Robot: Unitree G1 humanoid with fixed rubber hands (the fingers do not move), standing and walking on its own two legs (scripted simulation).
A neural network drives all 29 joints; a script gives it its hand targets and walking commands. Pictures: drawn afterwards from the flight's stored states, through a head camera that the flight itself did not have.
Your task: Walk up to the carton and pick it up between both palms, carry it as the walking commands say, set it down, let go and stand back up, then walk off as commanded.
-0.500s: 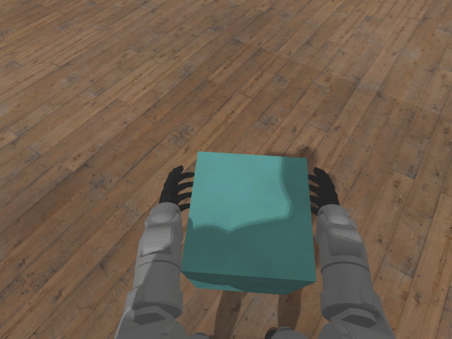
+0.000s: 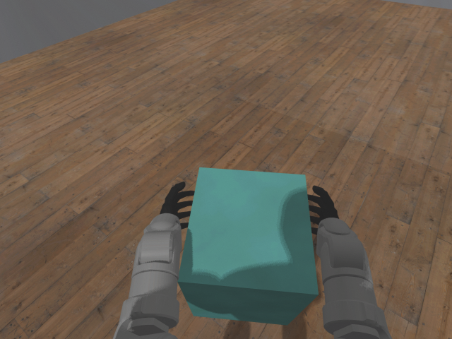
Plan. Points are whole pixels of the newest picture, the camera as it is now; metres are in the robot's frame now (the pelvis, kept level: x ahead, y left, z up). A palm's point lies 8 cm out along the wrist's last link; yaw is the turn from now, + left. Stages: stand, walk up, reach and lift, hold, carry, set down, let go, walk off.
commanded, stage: reach and lift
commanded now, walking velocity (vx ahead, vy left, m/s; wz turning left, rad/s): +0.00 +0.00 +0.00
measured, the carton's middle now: (245, 250) +0.29 -0.01 -0.03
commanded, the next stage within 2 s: hold in 1.04 s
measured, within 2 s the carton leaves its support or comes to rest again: neither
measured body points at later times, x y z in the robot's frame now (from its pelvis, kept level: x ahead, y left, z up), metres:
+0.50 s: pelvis -0.01 +0.00 +0.00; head -0.05 +0.00 +0.45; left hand +0.31 +0.14 +0.05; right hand +0.31 -0.15 +0.05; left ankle +0.00 +0.13 -0.74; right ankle +0.03 -0.12 -0.74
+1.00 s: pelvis +0.00 +0.00 +0.00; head -0.04 +0.00 +0.45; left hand +0.31 +0.14 +0.05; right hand +0.31 -0.15 +0.05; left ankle +0.00 +0.13 -0.74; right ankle +0.03 -0.12 -0.74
